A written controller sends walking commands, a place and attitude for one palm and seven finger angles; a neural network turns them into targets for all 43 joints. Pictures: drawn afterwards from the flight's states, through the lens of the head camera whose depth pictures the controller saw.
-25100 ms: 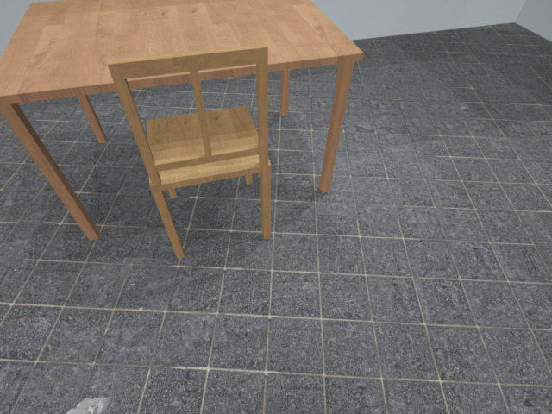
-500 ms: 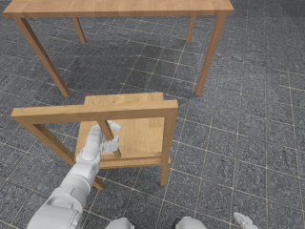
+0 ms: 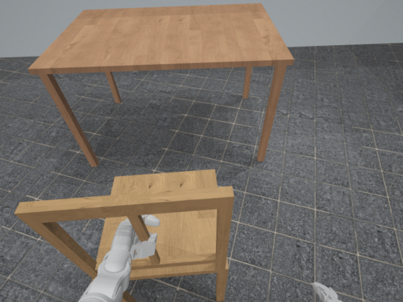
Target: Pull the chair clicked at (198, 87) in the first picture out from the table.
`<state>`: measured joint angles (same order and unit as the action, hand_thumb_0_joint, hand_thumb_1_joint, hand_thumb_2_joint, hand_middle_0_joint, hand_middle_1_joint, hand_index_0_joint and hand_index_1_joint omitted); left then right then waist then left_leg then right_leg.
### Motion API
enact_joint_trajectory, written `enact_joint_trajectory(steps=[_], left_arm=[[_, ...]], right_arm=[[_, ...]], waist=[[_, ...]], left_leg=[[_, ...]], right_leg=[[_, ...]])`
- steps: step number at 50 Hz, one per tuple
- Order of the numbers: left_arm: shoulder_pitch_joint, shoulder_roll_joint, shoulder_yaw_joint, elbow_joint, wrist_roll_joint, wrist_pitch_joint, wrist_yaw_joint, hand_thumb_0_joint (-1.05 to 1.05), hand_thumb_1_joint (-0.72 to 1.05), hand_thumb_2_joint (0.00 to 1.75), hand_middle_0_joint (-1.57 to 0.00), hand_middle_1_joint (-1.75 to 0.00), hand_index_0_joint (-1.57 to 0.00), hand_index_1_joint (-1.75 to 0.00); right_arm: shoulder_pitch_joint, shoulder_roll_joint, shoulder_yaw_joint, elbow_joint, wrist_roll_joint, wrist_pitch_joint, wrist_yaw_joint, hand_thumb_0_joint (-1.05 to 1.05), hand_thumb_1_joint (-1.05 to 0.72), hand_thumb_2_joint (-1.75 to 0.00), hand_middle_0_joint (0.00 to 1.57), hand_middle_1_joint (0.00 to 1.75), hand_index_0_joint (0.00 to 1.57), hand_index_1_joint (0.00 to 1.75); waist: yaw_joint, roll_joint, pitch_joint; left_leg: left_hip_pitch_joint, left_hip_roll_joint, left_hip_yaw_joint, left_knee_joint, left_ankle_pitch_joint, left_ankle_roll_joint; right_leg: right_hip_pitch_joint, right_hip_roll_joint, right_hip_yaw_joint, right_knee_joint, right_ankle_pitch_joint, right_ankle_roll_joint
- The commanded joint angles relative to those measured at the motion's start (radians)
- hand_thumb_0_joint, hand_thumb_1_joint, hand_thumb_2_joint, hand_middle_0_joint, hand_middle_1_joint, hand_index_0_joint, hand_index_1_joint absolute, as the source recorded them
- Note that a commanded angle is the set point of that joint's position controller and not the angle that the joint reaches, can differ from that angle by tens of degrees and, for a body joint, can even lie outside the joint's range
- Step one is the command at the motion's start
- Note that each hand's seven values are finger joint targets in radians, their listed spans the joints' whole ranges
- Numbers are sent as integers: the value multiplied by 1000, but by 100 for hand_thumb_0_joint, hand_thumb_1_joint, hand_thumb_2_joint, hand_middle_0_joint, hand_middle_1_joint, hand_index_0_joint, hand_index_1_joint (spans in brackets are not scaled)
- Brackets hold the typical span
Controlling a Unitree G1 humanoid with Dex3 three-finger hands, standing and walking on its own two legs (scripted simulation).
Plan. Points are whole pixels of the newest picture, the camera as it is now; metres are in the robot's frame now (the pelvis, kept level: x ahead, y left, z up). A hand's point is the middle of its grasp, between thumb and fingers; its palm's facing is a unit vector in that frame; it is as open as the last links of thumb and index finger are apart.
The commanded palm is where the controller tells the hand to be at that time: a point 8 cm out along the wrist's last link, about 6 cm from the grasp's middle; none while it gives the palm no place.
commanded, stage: stop walking, hand still on the chair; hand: left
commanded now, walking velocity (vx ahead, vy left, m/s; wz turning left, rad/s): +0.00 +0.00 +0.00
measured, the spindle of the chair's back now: (146, 240) +0.28 +0.16 -0.10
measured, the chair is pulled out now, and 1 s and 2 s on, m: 0.62 0.62 0.62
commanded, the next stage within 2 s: open the thumb and straighten the fingers in 0.32 s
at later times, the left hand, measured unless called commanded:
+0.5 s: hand (150, 243) +0.26 +0.14 -0.07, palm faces -0.01 -0.98 -0.19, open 5.6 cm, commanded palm +0.24 +0.19 -0.05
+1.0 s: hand (144, 241) +0.27 +0.15 -0.07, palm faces -0.01 -0.98 -0.19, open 15.4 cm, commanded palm +0.25 +0.21 -0.05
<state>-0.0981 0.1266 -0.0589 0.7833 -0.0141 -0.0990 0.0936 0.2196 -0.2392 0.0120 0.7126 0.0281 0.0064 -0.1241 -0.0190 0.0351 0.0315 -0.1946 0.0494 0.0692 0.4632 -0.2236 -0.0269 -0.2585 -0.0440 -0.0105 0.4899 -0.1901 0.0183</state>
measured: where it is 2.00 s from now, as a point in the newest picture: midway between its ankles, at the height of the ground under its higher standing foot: outside the picture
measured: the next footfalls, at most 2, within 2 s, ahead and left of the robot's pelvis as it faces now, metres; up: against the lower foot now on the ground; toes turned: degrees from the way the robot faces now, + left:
none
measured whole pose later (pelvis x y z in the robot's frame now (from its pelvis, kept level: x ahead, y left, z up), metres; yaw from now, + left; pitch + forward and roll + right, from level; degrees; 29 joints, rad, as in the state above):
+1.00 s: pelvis +0.03 +0.00 -0.04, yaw +3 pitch +8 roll +0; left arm 0.18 0.18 -0.06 0.16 -0.04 0.18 0.01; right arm 0.23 -0.26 0.02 0.56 0.03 -0.12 -0.06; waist -0.04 0.05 -0.09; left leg -0.54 0.03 0.01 0.82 -0.43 -0.03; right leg -0.57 -0.08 -0.05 0.83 -0.40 0.02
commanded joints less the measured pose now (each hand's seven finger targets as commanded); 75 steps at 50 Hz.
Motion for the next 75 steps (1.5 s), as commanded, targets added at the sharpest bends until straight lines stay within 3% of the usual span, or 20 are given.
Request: enact_joint_trajectory(steps=[1,17,20,21,22,23,24,26,32,33,39,43,45,48,51,62,63,68,72,75], left_arm=[[-207,150,43,-226,4,-46,15,0,90,90,-50,-145,-50,-145],[-138,123,11,-293,-1,-20,15,0,90,90,-50,-145,-50,-145],[-136,129,8,-303,-4,-19,13,0,90,90,-50,-145,-50,-145],[-114,169,53,-342,0,-24,20,0,90,90,-50,-145,-50,-145],[-13,57,-41,-272,-29,27,-13,0,78,84,-50,-145,-50,-145],[-96,129,26,-387,-40,19,-26,0,66,78,-50,-145,-50,-145],[-76,175,63,-452,-38,12,-34,0,54,73,-50,-145,-50,-145],[-18,172,48,-540,-29,23,-45,0,30,61,-50,-145,-50,-145],[70,142,37,-621,-29,107,-52,0,-43,26,-47,-138,-47,-138],[14,196,81,-664,-29,115,-46,0,-55,20,-45,-130,-45,-130],[79,135,36,-748,-37,180,-64,0,-55,20,-30,-87,-30,-87],[117,163,60,-781,-37,205,-71,0,-55,20,-20,-58,-20,-58],[149,154,48,-817,-33,216,-74,0,-55,20,-15,-43,-15,-43],[182,178,75,-814,-26,231,-73,0,-55,20,-7,-22,-7,-22],[187,185,73,-869,-21,236,-81,0,-55,20,0,0,0,0],[238,149,13,-950,-15,277,-67,0,-55,20,0,0,0,0],[327,210,99,-906,-13,282,-63,0,-55,20,0,0,0,0],[461,189,71,-1025,-12,281,-64,0,-55,20,0,0,0,0],[499,161,24,-1094,-13,269,-67,0,-55,20,0,0,0,0],[519,186,48,-1113,-19,260,-68,0,-55,20,0,0,0,0]], right_arm=[[-79,-97,-25,-134,-2,-43,-8,0,-90,-90,20,30,20,30],[-105,-85,-16,-158,-4,-10,-6,0,-90,-90,20,30,20,30],[-103,-87,-17,-158,-1,-6,-9,0,-90,-90,20,30,20,30],[-105,-90,-21,-163,-2,-6,-8,0,-90,-90,20,30,20,30],[-104,-135,-25,-172,34,-21,33,0,-90,-90,20,30,20,30],[-120,-144,-31,-188,38,-37,49,0,-90,-90,20,30,20,30],[-125,-143,-43,-203,35,-53,58,0,-90,-90,20,30,20,30],[-116,-132,-42,-224,30,-77,75,0,-90,-90,20,30,20,30],[-99,-142,-46,-259,23,-123,87,0,-90,-90,20,30,20,30],[-92,-149,-48,-260,20,-126,82,0,-90,-90,20,30,20,30],[-74,-149,-47,-286,13,-156,62,0,-90,-90,20,30,20,30],[-53,-158,-48,-291,7,-173,52,0,-90,-90,20,30,20,30],[-50,-154,-46,-301,6,-183,50,0,-90,-90,20,30,20,30],[-35,-155,-43,-305,0,-179,47,0,-90,-90,20,30,20,30],[-36,-150,-41,-318,2,-182,42,0,-90,-90,20,30,20,30],[-18,-147,-36,-330,-1,-194,33,0,-90,-90,20,30,20,30],[-17,-146,-43,-329,-3,-188,31,0,-90,-90,20,30,20,30],[-39,-128,-42,-371,1,-180,33,0,-90,-90,20,30,20,30],[-38,-126,-40,-378,1,-192,24,0,-90,-90,20,30,20,30],[-34,-129,-45,-370,0,-205,13,0,-90,-90,20,30,20,30]], waist=[[21,-28,-184],[17,-42,-190],[13,-56,-185],[20,-39,-186],[-56,-174,-94],[-31,-210,-117],[-18,-131,-166],[-10,-5,-211],[-20,-35,-248],[-21,-29,-275],[-28,-48,-316],[-28,-89,-322],[-27,-38,-331],[-28,-104,-314],[-24,-36,-323],[-42,-58,-325],[-14,-76,-325],[0,-38,-327],[-20,-23,-294],[-26,-57,-290]], left_leg=[[77,78,-86,-84,120,54],[92,76,-80,-80,160,47],[94,75,-81,-82,160,47],[94,76,-84,-81,162,48],[-48,21,-55,-57,44,41],[-108,8,-54,-37,-10,48],[-119,-7,-46,-11,-36,49],[-131,-21,-44,23,-44,43],[-221,-27,-51,121,-49,43],[-225,-31,-51,134,-49,44],[-238,-30,-54,198,15,43],[-262,-32,-64,234,39,44],[-253,-33,-64,249,72,43],[-295,-38,-63,273,56,44],[-283,-39,-64,283,67,43],[-287,-37,-84,321,100,45],[-312,-38,-80,322,95,41],[-336,-41,-72,326,81,42],[-342,-41,-80,339,50,45],[-357,-42,-87,354,32,48]], right_leg=[[32,-66,58,-85,62,-30],[45,-77,50,-84,139,-37],[42,-76,43,-89,138,-35],[48,-78,51,-90,138,-37],[3,-35,-40,-38,61,-29],[-1,-30,-30,-22,31,-32],[-5,-29,-22,-4,-1,-34],[-25,-27,-19,25,-18,-41],[-122,-10,-35,115,-28,-36],[-122,-10,-30,122,-26,-34],[-155,-10,-51,183,38,-26],[-171,-8,-56,212,64,-23],[-175,-10,-57,225,95,-28],[-190,-9,-59,240,96,-20],[-199,-12,-58,253,90,-25],[-234,-11,-75,279,111,-21],[-218,-10,-76,288,111,-25],[-206,-14,-69,294,97,-30],[-252,-10,-73,294,51,-28],[-262,-4,-74,295,32,-29]])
